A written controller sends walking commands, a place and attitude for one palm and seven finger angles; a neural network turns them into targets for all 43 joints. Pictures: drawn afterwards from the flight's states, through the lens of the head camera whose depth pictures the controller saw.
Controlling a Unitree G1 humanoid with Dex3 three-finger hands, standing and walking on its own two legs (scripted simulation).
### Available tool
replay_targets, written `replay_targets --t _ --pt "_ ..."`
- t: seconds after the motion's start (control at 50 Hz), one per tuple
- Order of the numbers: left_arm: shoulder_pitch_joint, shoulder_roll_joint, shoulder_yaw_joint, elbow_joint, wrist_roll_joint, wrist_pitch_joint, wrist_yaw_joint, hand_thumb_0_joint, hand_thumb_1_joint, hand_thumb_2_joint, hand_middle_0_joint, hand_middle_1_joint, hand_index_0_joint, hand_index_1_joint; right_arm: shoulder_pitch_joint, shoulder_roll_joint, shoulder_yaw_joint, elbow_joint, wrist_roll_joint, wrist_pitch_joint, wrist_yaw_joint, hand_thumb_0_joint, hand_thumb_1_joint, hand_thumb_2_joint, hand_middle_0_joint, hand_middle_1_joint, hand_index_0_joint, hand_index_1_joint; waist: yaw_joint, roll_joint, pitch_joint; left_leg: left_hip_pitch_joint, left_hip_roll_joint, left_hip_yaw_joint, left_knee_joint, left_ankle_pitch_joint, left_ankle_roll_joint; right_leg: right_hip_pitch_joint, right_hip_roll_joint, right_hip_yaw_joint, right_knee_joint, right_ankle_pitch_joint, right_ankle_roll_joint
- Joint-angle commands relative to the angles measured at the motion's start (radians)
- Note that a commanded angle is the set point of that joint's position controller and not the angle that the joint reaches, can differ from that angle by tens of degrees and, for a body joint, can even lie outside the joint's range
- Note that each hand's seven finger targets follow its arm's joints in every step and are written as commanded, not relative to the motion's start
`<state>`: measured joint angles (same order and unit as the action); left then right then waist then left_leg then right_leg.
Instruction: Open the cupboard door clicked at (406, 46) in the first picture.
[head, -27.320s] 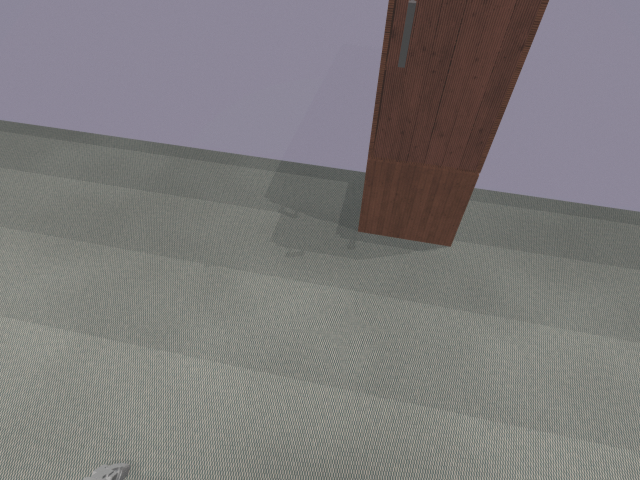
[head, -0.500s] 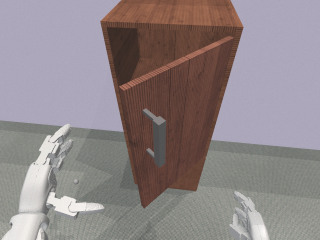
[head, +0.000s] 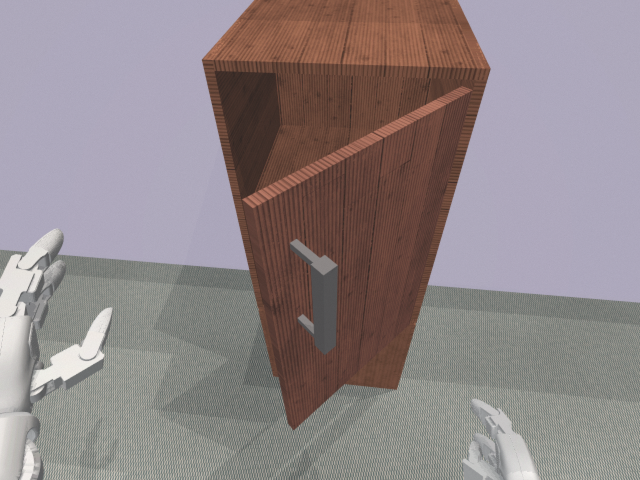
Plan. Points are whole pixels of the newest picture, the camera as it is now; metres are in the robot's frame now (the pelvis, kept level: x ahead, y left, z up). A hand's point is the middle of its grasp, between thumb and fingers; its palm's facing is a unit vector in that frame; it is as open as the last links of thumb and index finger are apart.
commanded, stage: draw the hand back to the body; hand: left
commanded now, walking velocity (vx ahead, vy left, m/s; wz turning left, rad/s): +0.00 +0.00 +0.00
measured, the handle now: (313, 299) +0.31 +0.05 +0.09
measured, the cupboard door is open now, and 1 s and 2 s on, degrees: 49 49 49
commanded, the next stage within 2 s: step back with the hand held close in 0.42 s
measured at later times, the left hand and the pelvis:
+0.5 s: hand (90, 350) +0.18 +0.24 +0.16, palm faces +0.46 -0.80 -0.39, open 7.5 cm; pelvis -0.01 -0.02 +0.00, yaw +0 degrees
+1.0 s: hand (50, 389) +0.15 +0.26 +0.15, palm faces +0.35 -0.79 -0.50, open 7.4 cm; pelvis -0.06 +0.00 -0.01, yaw -1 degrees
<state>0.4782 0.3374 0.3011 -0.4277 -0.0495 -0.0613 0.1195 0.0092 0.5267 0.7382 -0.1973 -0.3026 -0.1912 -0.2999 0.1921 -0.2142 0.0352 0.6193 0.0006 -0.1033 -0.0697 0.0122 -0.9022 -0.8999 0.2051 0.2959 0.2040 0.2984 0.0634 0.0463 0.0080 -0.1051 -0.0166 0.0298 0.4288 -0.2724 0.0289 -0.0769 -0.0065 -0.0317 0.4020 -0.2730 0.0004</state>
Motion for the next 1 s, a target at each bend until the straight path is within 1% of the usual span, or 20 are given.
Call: replay_targets --t 0.0,0.02,0.08,0.12,0.18,0.28,0.34,0.5,0.52,0.54,0.56,0.58,0.6,0.64,0.66,0.74,0.76,0.82,0.88,0.98 --pt "-0.107 0.202 0.164 -0.212 -0.008 -0.073 0.021 0.000 0.865 0.885 -0.199 -0.300 -0.199 -0.300 -0.122 -0.109 -0.044 -0.154 -0.001 -0.045 -0.009 0.000 -0.900 -0.900 0.200 0.300 0.200 0.300 0.007 0.057 -0.096 0.035 0.051 -0.039 -0.059 0.392 -0.033 0.015 0.011 -0.005 -0.044 0.279 -0.021" --pt "-0.109 0.204 0.172 -0.198 -0.009 -0.073 0.022 0.000 0.900 0.900 -0.200 -0.300 -0.200 -0.300 -0.122 -0.108 -0.046 -0.149 0.000 -0.044 -0.011 0.000 -0.900 -0.900 0.200 0.300 0.200 0.300 0.006 0.048 -0.086 0.035 0.049 -0.036 -0.059 0.393 -0.032 0.011 0.012 -0.006 -0.048 0.283 -0.021" --pt "-0.075 0.147 0.119 -0.156 -0.012 -0.065 0.013 0.000 0.900 0.900 -0.200 -0.300 -0.200 -0.300 -0.124 -0.114 -0.048 -0.149 0.001 -0.043 -0.005 0.000 -0.900 -0.900 0.200 0.300 0.200 0.300 0.001 0.022 -0.068 0.039 0.050 -0.031 -0.059 0.410 -0.023 0.004 0.010 -0.005 -0.055 0.303 -0.015" --pt "-0.094 0.153 0.115 -0.162 -0.009 -0.066 0.013 0.000 0.900 0.900 -0.200 -0.300 -0.200 -0.300 -0.125 -0.118 -0.052 -0.149 0.000 -0.041 -0.003 0.000 -0.900 -0.900 0.200 0.300 0.200 0.300 -0.002 0.017 -0.065 0.038 0.047 -0.029 -0.063 0.374 -0.021 -0.002 0.012 -0.006 -0.060 0.286 -0.014" --pt "-0.085 0.172 0.136 -0.148 -0.014 -0.069 0.014 0.000 0.900 0.900 -0.200 -0.300 -0.200 -0.300 -0.131 -0.118 -0.056 -0.151 -0.001 -0.037 -0.007 0.000 -0.900 -0.900 0.200 0.300 0.200 0.300 0.004 -0.045 -0.079 0.030 0.040 -0.022 -0.066 0.322 -0.010 0.015 0.010 -0.002 -0.068 0.284 -0.013" --pt "-0.109 0.205 0.162 -0.189 -0.013 -0.081 0.019 0.000 0.900 0.900 -0.200 -0.300 -0.200 -0.300 -0.143 -0.107 -0.053 -0.146 -0.001 -0.041 -0.013 0.000 -0.900 -0.900 0.200 0.300 0.200 0.300 0.008 0.035 -0.087 0.040 0.031 -0.012 -0.057 0.308 -0.009 0.019 0.005 0.011 -0.079 0.292 -0.015" --pt "-0.109 0.191 0.148 -0.200 -0.011 -0.085 0.018 0.000 0.900 0.900 -0.200 -0.300 -0.200 -0.300 -0.144 -0.103 -0.052 -0.142 0.001 -0.048 -0.012 0.000 -0.900 -0.900 0.200 0.300 0.200 0.300 0.005 0.065 -0.081 0.048 0.029 -0.009 -0.055 0.313 -0.011 0.012 0.006 0.011 -0.085 0.292 -0.016" --pt "-0.088 0.168 0.138 -0.120 -0.019 -0.085 0.011 0.000 0.900 0.900 -0.200 -0.300 -0.200 -0.300 -0.149 -0.104 -0.057 -0.136 0.003 -0.043 -0.013 0.000 -0.900 -0.900 0.200 0.300 0.200 0.300 0.002 -0.014 -0.026 0.035 0.031 -0.004 -0.065 0.254 -0.004 -0.015 0.009 0.016 -0.109 0.244 -0.008" --pt "-0.166 0.195 0.143 -0.209 -0.017 -0.098 0.012 0.000 0.900 0.900 -0.200 -0.300 -0.200 -0.300 -0.157 -0.107 -0.057 -0.144 0.003 -0.049 -0.013 0.000 -0.900 -0.900 0.200 0.300 0.200 0.300 0.002 0.015 -0.070 0.054 0.027 -0.007 -0.062 0.257 -0.002 -0.003 0.006 0.021 -0.107 0.251 -0.009" --pt "-0.222 0.319 0.272 -0.231 -0.014 -0.133 0.017 0.000 0.900 0.900 -0.200 -0.300 -0.200 -0.300 -0.127 -0.133 -0.059 -0.173 0.015 -0.031 -0.011 0.000 -0.900 -0.900 0.200 0.300 0.200 0.300 -0.037 0.000 0.006 -0.012 0.046 -0.025 -0.018 0.200 0.014 -0.111 -0.042 0.110 -0.153 0.309 -0.010" --pt "-0.215 0.309 0.263 -0.196 -0.008 -0.149 0.012 0.000 0.900 0.900 -0.200 -0.300 -0.200 -0.300 -0.127 -0.119 -0.058 -0.159 0.013 -0.017 -0.011 0.000 -0.900 -0.900 0.200 0.300 0.200 0.300 -0.037 -0.013 -0.003 -0.028 0.042 -0.042 -0.003 0.176 0.011 -0.100 -0.070 0.113 -0.149 0.335 -0.015" --pt "-0.099 0.234 0.204 -0.127 -0.009 -0.137 0.004 0.000 0.900 0.900 -0.200 -0.300 -0.200 -0.300 -0.136 -0.120 -0.063 -0.156 0.010 -0.007 -0.011 0.000 -0.900 -0.900 0.200 0.300 0.200 0.300 -0.042 -0.050 -0.008 -0.011 0.045 -0.039 0.010 0.197 0.011 -0.115 -0.076 0.116 -0.141 0.371 -0.016" --pt "-0.052 0.214 0.185 -0.122 -0.005 -0.132 0.000 0.000 0.900 0.900 -0.200 -0.300 -0.200 -0.300 -0.130 -0.125 -0.067 -0.166 0.006 0.004 -0.007 0.000 -0.900 -0.900 0.200 0.300 0.200 0.300 -0.042 -0.073 -0.028 -0.015 0.048 -0.030 0.016 0.216 0.008 -0.111 -0.080 0.107 -0.129 0.396 -0.011" --pt "0.000 0.189 0.163 -0.124 -0.006 -0.126 -0.003 0.000 0.900 0.900 -0.200 -0.300 -0.200 -0.300 -0.124 -0.131 -0.075 -0.179 0.011 0.023 -0.003 0.000 -0.900 -0.900 0.200 0.300 0.200 0.300 -0.047 -0.055 -0.079 -0.011 0.058 -0.020 0.027 0.259 0.005 -0.098 -0.087 0.098 -0.097 0.442 -0.005" --pt "0.017 0.187 0.161 -0.134 -0.006 -0.127 -0.001 0.000 0.900 0.900 -0.200 -0.300 -0.200 -0.300 -0.126 -0.134 -0.077 -0.182 0.011 0.029 -0.005 0.000 -0.900 -0.900 0.200 0.300 0.200 0.300 -0.046 -0.024 -0.104 -0.012 0.064 -0.023 0.021 0.306 0.003 -0.077 -0.086 0.080 -0.078 0.471 -0.003" --pt "0.051 0.236 0.206 -0.202 -0.005 -0.124 0.012 0.000 0.900 0.900 -0.200 -0.300 -0.200 -0.300 -0.122 -0.130 -0.088 -0.211 0.018 0.058 -0.008 0.000 -0.900 -0.900 0.200 0.300 0.200 0.300 -0.050 -0.073 -0.182 -0.012 0.085 -0.019 0.039 0.398 0.000 -0.062 -0.080 0.078 -0.021 0.549 0.005" --pt "0.048 0.264 0.230 -0.230 -0.005 -0.127 0.018 0.000 0.900 0.900 -0.200 -0.300 -0.200 -0.300 -0.127 -0.131 -0.089 -0.214 0.018 0.064 -0.013 0.000 -0.900 -0.900 0.200 0.300 0.200 0.300 -0.048 -0.056 -0.200 -0.028 0.084 -0.023 0.042 0.416 -0.002 -0.036 -0.084 0.072 -0.004 0.569 0.002" --pt "0.066 0.276 0.246 -0.274 -0.007 -0.132 0.028 0.000 0.900 0.900 -0.200 -0.300 -0.200 -0.300 -0.122 -0.125 -0.091 -0.236 0.022 0.070 -0.018 0.000 -0.900 -0.900 0.200 0.300 0.200 0.300 -0.048 -0.056 -0.203 -0.062 0.090 -0.034 0.039 0.408 -0.004 -0.046 -0.077 0.077 0.026 0.533 0.000" --pt "0.083 0.285 0.262 -0.307 -0.005 -0.142 0.038 0.000 0.900 0.900 -0.200 -0.300 -0.200 -0.300 -0.122 -0.125 -0.091 -0.244 0.020 0.069 -0.023 0.000 -0.900 -0.900 0.200 0.300 0.200 0.300 -0.045 0.022 -0.189 -0.114 0.106 -0.059 0.011 0.376 0.001 -0.048 -0.061 0.075 0.054 0.444 0.001" --pt "0.103 0.254 0.255 -0.283 0.002 -0.156 0.043 0.000 0.900 0.900 -0.200 -0.300 -0.200 -0.300 -0.109 -0.135 -0.090 -0.244 0.016 0.053 -0.020 0.000 -0.900 -0.900 0.200 0.300 0.200 0.300 -0.048 0.061 -0.117 -0.293 0.141 -0.103 -0.070 0.133 0.023 -0.034 -0.024 0.069 0.101 0.228 0.008"
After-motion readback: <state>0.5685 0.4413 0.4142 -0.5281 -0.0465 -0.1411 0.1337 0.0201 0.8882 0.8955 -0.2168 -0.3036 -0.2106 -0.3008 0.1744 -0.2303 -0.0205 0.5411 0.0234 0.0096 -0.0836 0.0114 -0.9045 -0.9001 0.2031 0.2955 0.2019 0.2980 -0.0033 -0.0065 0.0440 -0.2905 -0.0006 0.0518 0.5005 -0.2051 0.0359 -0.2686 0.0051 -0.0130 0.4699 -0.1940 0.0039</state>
